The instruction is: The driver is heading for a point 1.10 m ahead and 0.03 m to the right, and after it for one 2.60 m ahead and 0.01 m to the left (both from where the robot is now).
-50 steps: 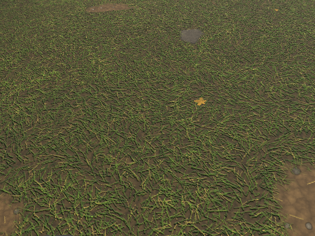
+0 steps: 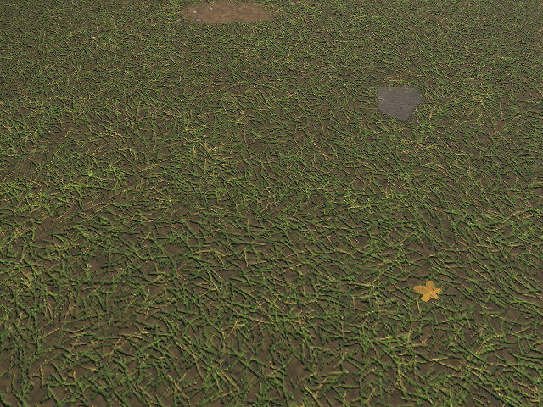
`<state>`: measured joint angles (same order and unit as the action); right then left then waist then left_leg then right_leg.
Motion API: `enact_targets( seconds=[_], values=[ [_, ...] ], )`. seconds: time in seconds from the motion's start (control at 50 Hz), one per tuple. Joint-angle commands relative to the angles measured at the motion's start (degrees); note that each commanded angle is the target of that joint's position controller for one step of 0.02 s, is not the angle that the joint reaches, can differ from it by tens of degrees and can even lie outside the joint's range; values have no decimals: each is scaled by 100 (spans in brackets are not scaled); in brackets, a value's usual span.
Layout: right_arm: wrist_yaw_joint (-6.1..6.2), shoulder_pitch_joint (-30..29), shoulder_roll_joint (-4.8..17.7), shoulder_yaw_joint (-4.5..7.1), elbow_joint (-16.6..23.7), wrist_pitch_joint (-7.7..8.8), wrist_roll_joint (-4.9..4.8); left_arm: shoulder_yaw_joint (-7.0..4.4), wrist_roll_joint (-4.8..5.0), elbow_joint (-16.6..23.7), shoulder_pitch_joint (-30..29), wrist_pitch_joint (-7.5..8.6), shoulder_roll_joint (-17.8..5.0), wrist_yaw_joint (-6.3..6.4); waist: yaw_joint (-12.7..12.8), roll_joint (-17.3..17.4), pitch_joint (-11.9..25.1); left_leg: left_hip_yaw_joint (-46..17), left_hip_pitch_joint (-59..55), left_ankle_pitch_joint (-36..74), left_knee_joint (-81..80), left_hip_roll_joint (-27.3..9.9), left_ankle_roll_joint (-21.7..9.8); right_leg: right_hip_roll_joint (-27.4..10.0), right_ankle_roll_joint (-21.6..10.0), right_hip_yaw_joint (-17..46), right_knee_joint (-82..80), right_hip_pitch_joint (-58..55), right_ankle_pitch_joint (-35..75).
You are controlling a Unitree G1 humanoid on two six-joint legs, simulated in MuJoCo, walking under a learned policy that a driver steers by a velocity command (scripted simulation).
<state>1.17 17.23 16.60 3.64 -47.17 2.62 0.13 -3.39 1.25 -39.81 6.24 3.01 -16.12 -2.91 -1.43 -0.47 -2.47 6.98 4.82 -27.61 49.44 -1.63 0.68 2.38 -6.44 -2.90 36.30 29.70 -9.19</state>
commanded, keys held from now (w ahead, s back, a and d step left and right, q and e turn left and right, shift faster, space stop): w+e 0.26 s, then w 0.38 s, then w+q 0.36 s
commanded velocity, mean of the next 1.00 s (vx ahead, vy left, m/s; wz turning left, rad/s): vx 0.50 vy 0.00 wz -0.16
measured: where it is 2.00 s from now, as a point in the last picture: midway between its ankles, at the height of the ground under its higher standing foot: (295, 259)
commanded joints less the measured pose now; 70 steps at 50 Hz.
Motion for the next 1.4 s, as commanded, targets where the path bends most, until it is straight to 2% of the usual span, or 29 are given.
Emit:
enact_targets(
  seconds=[0.02,0.06,0.14,0.24,0.36,0.38,0.42,0.44,0.46,0.48,0.5,0.56,0.62,0.7,0.84,0.9,0.92,0.94,0.96,0.98,1.06,1.2,1.28,1.3,1.32,1.34,1.36,1.38,1.4],
  values=[
    [-182,-520,748,51,889,539,-228,-379,-37,39,1846,56,-1170,128,966,-568,1880,-1410,4286,-128,3231,190,-85,-1997,-1619,4269,-1817,-5186,-442],
    [-138,-818,697,35,953,615,-73,-275,-10,168,1111,72,-827,144,484,156,816,-1254,3892,578,2111,-247,-120,-1519,-1217,3019,-1918,-3446,509],
    [-111,-533,586,67,934,365,75,-240,-65,352,748,76,-785,236,40,-95,454,-1090,3065,972,1094,-402,198,-1143,-1181,2240,-2311,-1939,1620],
    [-127,-1544,264,-77,1172,338,64,-310,0,233,1064,-4,-1003,375,408,-359,282,-894,2459,2901,-1107,-14,408,-591,-717,1597,-2210,-1238,1140],
    [-273,-1844,535,27,1253,473,-36,-262,0,-21,1549,-70,-849,392,543,-571,304,-1061,2222,2912,-2052,68,75,-1105,-493,2316,-1573,-2207,538],
    [-310,-1406,157,-294,1075,293,500,-56,-923,-313,1572,183,-733,-66,199,-727,-10,-1097,2214,3178,-1639,-121,-42,-1385,-476,2448,-1564,-2119,1102],
    [-240,-658,911,-47,888,234,282,-105,-623,-257,1263,426,-750,-315,-292,-126,500,-693,584,2911,-1834,75,-427,-785,-49,2096,-520,-1816,2297],
    [-253,85,1234,18,726,316,265,39,-653,-334,2104,495,-232,-317,-168,955,1793,-1725,-1697,3425,-1609,-562,-1461,127,327,1661,1024,-894,1363],
    [-264,1056,1162,-42,565,300,272,189,-768,-409,2699,571,82,-364,-381,1799,2732,-3935,-3704,2351,-2284,-1692,-2596,929,670,1312,2624,921,-2220],
    [-225,1510,804,-127,346,335,349,66,-629,-189,1491,518,-370,-366,-894,1037,1476,-4741,-3038,216,-3169,-1734,-2076,611,570,1288,3853,2287,-2400],
    [-206,1069,721,-148,306,376,284,13,-575,-109,1011,481,-470,-194,-669,626,419,-4355,-1831,-625,-3425,-1671,-1693,197,482,1259,4173,2623,-1697],
    [-111,66,-127,-432,410,392,229,173,-789,-161,940,348,-234,65,-44,460,461,-3159,-57,1018,-3947,-1419,-1602,-611,361,1190,3200,1347,-561],
    [-81,-78,150,-301,406,489,278,205,-670,-75,612,254,-107,36,7,357,395,-2147,294,1884,-4224,-1051,-1591,-727,596,790,2209,1078,-515],
    [-396,432,357,-187,101,486,343,371,-589,77,49,145,206,-64,-183,207,154,-1470,956,2946,-4193,-760,-1673,-677,726,272,494,315,674],
    [-606,1076,508,-64,-323,426,308,297,-520,417,-1018,120,-189,72,-340,412,44,-2092,-180,3510,-3430,-1114,-1562,-442,396,264,-648,98,688],
    [-569,773,641,-2,-290,439,364,71,-298,197,-96,278,-717,159,321,323,706,-1705,771,4932,-2202,-528,-918,-425,-257,178,-639,-2548,1290],
    [-533,1165,15,-189,-126,518,422,-1,-324,-37,1064,332,-1078,205,528,-656,2131,-1270,2034,3503,-438,269,-416,-1570,-1407,1412,-428,-5022,2555],
    [-584,1504,-439,-375,-57,591,463,64,-348,-299,2160,282,-863,242,795,-1474,3201,-1081,3537,-445,1016,803,-170,-3026,-2256,3798,-1383,-6651,1449],
    [-598,409,82,-181,-76,545,350,22,-465,-477,2340,305,-602,313,1147,-529,1378,-1416,4345,-156,1916,245,-360,-2682,-1330,3505,-1983,-5145,-542],
    [-477,166,95,-143,-106,506,288,46,-398,-499,1775,314,-500,346,824,-533,463,-1218,4399,365,2110,-45,-466,-2458,-899,2698,-2283,-3887,-1296],
    [-472,48,-300,-249,-159,360,503,240,-415,-350,887,333,220,462,142,-360,512,-1148,3401,1025,1334,-476,-485,-2002,-673,1118,-2879,-2702,504],
    [-758,-978,-189,-297,174,284,292,6,-593,-634,1035,439,-387,337,24,-234,282,-719,2952,2816,-723,-427,-290,-1745,-537,-636,-2861,-2203,3379],
    [-712,-42,264,-94,86,386,364,-53,-820,-264,115,476,-697,317,-568,-337,472,-791,1630,3327,669,-153,-340,-1712,-251,-1064,-1887,-1419,3502],
    [-661,201,560,48,100,453,378,-92,-754,-150,-167,514,-876,380,-750,-297,473,-612,1127,2867,643,40,-366,-1621,-86,-1200,-1396,-1178,3671],
    [-639,-140,850,180,207,512,257,-168,-364,-324,25,541,-1078,405,-666,-145,168,-317,1249,2263,-1193,178,-405,-1473,76,-1343,-1076,-1633,3353],
    [-614,-240,991,244,194,569,180,-143,-370,-521,692,509,-1080,387,-367,-126,278,38,541,2830,-1688,591,-584,-1272,208,-1311,-316,-1784,3403],
    [-415,-10,1363,377,270,633,226,-31,-551,-735,1654,446,-626,298,-97,655,974,-889,-678,5902,-1583,188,-1370,-1055,671,-1253,1122,-1350,2009],
    [-249,471,1769,465,380,534,268,203,-832,-722,2818,413,124,185,311,1695,2941,-3332,-2702,7730,-1568,-1351,-3240,-434,1238,-760,2974,-540,-3192],
    [-261,1062,1508,404,255,576,365,166,-438,-409,1803,424,-240,94,-343,978,2654,-4315,-2724,7844,-2211,-1776,-3376,-153,1317,183,4040,438,-3648]
  ],
)
Keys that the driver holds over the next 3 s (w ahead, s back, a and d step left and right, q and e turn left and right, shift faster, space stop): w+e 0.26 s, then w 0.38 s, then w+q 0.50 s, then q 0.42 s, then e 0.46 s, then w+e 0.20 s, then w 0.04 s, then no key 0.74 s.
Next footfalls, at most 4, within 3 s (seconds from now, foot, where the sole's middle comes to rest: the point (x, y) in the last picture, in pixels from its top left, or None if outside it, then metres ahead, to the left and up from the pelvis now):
0.42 left None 0.43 0.10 -0.75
0.90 right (350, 323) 0.64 -0.18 -0.75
1.34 left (252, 247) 0.87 0.07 -0.75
1.70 right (332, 246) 0.87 -0.16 -0.75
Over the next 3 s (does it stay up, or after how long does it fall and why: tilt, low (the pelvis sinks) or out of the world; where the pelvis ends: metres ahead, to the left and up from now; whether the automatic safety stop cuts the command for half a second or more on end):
stays up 1.05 -0.05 -0.15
